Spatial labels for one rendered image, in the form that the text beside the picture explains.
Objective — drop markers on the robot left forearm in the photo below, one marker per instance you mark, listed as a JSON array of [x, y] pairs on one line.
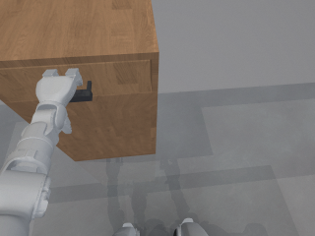
[[36, 146]]

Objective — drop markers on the left robot upper arm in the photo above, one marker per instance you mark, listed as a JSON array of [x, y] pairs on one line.
[[24, 196]]

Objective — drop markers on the handle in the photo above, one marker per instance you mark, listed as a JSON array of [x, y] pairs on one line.
[[82, 95]]

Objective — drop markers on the right robot shin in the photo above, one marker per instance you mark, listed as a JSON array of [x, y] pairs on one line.
[[187, 220]]

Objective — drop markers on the left robot hand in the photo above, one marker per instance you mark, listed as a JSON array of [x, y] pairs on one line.
[[60, 89]]

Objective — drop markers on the right robot thigh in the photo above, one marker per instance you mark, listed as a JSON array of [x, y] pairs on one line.
[[190, 229]]

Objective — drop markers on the drawer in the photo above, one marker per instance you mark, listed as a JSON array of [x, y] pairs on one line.
[[117, 77]]

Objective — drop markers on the cabinet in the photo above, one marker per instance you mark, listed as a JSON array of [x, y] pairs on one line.
[[63, 32]]

